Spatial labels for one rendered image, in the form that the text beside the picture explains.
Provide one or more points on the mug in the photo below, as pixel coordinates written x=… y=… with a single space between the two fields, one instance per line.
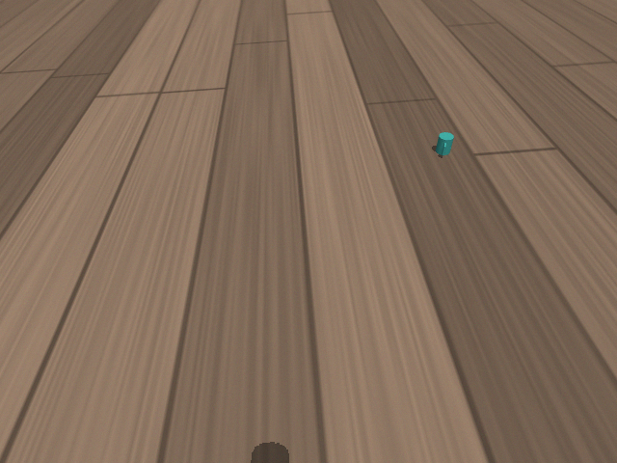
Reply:
x=444 y=143

